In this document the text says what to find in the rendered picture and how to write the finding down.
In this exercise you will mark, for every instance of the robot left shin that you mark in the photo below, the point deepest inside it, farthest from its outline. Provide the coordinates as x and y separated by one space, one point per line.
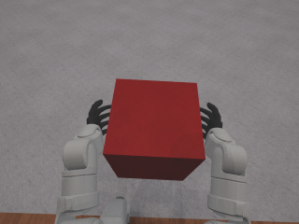
119 197

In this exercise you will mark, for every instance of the robot left forearm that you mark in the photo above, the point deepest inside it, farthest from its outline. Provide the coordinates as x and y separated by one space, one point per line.
79 193

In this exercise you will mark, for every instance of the right robot hand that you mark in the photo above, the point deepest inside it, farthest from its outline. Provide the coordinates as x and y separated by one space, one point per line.
213 120

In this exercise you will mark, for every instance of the carton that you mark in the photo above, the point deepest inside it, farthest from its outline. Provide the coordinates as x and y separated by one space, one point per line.
154 130

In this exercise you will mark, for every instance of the robot left thigh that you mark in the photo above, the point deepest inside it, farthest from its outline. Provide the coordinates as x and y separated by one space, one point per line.
116 212

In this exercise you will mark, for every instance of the left robot hand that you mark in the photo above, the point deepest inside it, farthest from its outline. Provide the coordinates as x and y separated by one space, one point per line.
94 116

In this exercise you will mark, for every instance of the robot right forearm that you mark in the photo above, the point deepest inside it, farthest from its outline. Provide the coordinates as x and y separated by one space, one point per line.
229 166

